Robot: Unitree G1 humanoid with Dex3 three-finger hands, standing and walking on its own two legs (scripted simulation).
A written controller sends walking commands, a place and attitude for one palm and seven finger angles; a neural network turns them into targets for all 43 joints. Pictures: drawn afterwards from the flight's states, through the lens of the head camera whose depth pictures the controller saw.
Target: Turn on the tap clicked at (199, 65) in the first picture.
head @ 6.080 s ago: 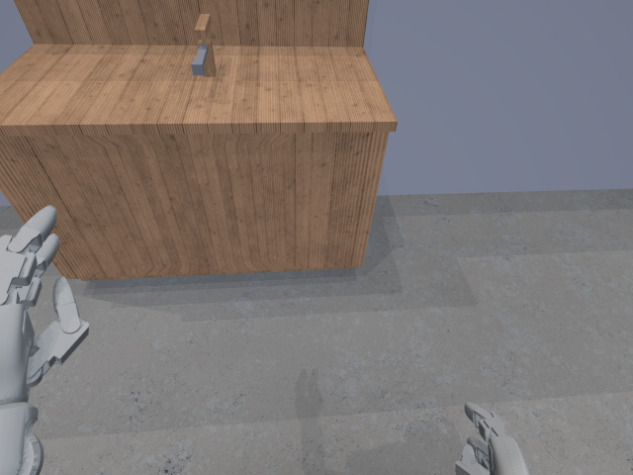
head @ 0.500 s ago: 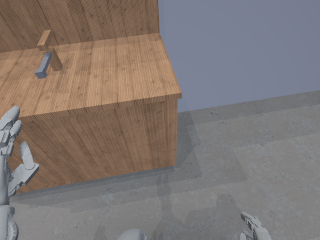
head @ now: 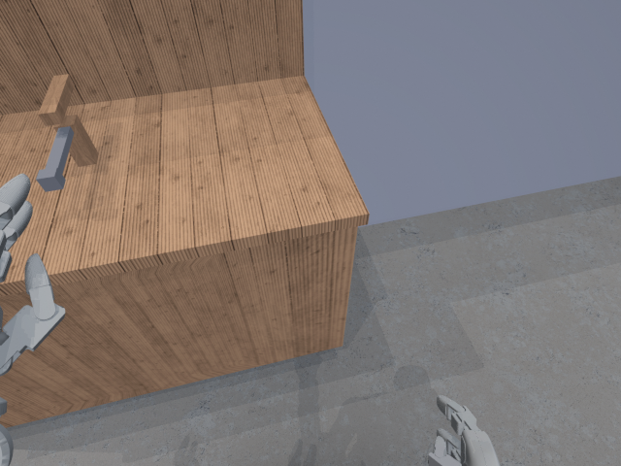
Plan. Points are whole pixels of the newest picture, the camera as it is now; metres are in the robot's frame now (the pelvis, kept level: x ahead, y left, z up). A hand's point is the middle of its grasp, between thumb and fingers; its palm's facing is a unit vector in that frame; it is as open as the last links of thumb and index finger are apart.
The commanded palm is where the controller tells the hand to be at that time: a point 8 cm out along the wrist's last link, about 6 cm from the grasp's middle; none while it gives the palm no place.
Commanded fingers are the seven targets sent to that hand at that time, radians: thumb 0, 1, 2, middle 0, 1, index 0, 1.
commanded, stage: take the last steps up to it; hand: left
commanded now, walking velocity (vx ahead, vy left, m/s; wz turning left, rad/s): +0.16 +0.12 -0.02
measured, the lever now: (51, 179) +0.52 +0.46 +0.06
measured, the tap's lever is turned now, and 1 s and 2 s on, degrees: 0 0 0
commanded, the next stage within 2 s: come to a stop and stand still in 0.14 s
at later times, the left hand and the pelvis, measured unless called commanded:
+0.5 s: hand (40, 267) +0.26 +0.27 +0.19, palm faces +0.37 -0.82 -0.44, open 7.4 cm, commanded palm +0.21 +0.32 +0.18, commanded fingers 0.00 0.90 0.90 -0.20 -0.30 -0.20 -0.30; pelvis +0.05 +0.04 +0.00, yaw -1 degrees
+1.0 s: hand (12, 295) +0.24 +0.30 +0.17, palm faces +0.42 -0.84 -0.35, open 7.4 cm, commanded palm +0.19 +0.33 +0.18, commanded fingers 0.00 0.90 0.90 -0.20 -0.30 -0.20 -0.30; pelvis +0.02 +0.05 +0.00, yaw -1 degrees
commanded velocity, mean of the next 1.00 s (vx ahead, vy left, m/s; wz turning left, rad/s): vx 0.02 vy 0.03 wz -0.01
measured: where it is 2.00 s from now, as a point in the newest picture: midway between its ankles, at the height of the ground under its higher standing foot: outside the picture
